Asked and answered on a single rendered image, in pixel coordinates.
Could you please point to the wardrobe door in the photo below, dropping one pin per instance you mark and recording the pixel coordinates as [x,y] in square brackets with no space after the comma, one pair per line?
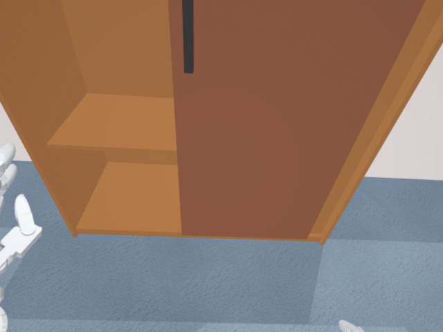
[279,94]
[419,33]

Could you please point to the robot left hand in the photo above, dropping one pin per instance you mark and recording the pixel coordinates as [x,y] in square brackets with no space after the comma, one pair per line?
[20,239]

